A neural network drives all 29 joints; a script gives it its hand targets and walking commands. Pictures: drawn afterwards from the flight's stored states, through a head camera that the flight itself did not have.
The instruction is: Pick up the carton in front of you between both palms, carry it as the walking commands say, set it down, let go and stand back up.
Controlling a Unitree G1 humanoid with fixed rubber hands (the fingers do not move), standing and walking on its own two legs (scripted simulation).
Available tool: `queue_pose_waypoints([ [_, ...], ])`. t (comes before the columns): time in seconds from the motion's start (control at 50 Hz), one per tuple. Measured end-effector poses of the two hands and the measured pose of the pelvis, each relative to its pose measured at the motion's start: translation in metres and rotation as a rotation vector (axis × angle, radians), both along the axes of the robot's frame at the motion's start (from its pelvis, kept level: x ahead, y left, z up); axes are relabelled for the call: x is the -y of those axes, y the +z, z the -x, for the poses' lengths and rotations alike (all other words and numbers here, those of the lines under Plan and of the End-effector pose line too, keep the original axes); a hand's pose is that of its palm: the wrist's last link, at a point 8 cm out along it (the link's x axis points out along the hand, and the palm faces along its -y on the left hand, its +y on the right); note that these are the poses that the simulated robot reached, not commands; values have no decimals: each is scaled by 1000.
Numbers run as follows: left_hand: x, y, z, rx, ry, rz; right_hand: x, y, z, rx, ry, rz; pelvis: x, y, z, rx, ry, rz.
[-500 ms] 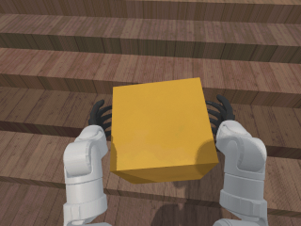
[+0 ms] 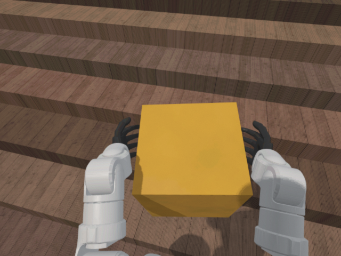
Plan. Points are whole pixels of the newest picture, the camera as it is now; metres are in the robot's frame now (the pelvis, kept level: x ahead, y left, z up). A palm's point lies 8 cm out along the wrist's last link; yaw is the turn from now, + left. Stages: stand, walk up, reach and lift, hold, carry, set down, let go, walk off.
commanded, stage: carry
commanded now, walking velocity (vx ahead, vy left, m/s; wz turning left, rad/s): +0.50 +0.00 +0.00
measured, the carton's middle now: (189, 166) +0.34 +0.01 +0.02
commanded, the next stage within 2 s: none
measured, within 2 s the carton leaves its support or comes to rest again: neither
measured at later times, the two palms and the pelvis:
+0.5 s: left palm (110, 65) +0.49 +0.22 +0.20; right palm (236, 70) +0.48 -0.07 +0.22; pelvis +0.14 +0.09 +0.04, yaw -1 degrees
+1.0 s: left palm out of the picture +0.73 +0.24 +0.31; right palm out of the picture +0.77 -0.05 +0.30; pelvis +0.39 +0.04 +0.15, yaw +2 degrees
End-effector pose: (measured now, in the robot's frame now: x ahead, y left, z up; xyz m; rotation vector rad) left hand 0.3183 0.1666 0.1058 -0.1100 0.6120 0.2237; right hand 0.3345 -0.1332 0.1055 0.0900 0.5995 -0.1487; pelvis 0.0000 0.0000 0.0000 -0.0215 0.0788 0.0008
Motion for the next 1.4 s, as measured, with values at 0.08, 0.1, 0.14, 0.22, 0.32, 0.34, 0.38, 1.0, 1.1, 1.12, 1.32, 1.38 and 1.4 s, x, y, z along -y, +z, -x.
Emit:
queue_pose_waypoints([
  [0.08, -6, 39, -20, 54, -14, -15, -5, 37, -17, 53, -9, 3, -10, 20, -14, -6, -2, -10],
  [0.1, -9, 49, -25, 67, -16, -19, -8, 45, -22, 65, -10, 0, -14, 25, -18, -4, -3, -11],
  [0.14, -16, 68, -37, 93, -20, -26, -15, 62, -33, 87, -12, -11, -22, 33, -29, 0, -4, -14],
  [0.22, -32, 99, -69, 142, -42, -18, -31, 94, -58, 122, -19, 2, -42, 40, -57, -1, -5, -15],
  [0.32, -49, 106, -122, 173, -90, -33, -45, 116, -90, 158, -87, 64, -75, 19, -94, 19, -21, 3],
  [0.34, -49, 101, -129, 145, -99, -28, -48, 114, -93, 140, -106, 84, -78, 18, -99, 22, -24, 2],
  [0.38, -52, 92, -139, 80, -99, 5, -51, 109, -100, 77, -121, 87, -82, 24, -109, 30, -23, -8],
  [1.0, -74, 202, -416, 77, 151, -4, -82, 191, -437, 51, 28, -30, -45, 153, -394, 8, 30, -13],
  [1.1, -66, 258, -480, 151, 96, -56, -74, 236, -490, 120, 9, -26, -57, 170, -455, 18, 10, -40],
  [1.12, -64, 265, -494, 149, 82, -65, -72, 241, -501, 117, -3, -25, -60, 173, -469, 21, 5, -46],
  [1.32, -41, 279, -669, 24, -46, -85, -47, 271, -619, -11, -184, 41, -102, 206, -610, 9, -12, -85],
  [1.38, -38, 280, -703, -36, -53, -63, -44, 281, -642, -59, -217, 75, -104, 232, -634, 27, -10, -92],
  [1.4, -38, 284, -711, -45, -47, -49, -44, 287, -651, -65, -222, 72, -104, 241, -643, 31, -11, -87],
])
